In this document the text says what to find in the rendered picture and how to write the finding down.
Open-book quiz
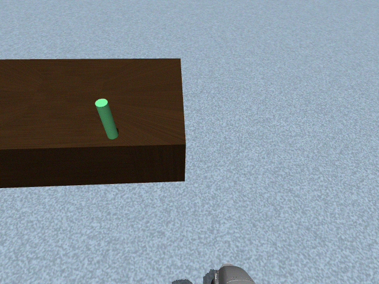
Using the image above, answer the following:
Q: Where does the can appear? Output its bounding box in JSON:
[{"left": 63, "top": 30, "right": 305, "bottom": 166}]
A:
[{"left": 95, "top": 99, "right": 118, "bottom": 139}]

